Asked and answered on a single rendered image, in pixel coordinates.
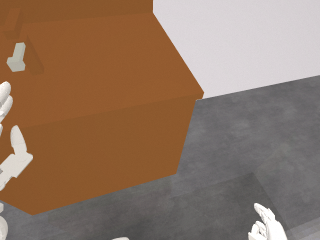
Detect counter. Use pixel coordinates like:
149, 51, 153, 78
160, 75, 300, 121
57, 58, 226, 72
0, 0, 204, 216

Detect robot right hand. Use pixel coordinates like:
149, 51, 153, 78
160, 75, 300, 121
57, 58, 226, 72
248, 203, 288, 240

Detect tap lever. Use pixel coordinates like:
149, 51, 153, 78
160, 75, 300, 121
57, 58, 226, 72
6, 42, 26, 72

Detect robot left hand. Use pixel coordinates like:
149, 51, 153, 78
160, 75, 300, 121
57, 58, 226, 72
0, 81, 33, 191

